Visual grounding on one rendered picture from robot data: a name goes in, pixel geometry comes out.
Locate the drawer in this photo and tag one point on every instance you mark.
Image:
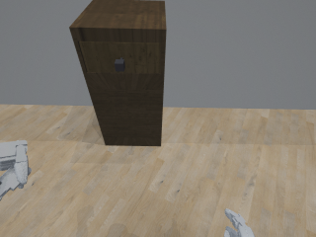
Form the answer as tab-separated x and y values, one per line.
139	57

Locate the cabinet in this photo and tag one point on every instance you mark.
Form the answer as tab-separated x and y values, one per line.
128	105

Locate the handle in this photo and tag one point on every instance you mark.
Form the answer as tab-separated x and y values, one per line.
119	65

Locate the right robot hand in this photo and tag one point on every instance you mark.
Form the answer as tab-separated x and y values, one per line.
239	223

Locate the left robot hand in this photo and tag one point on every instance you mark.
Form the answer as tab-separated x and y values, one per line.
13	158

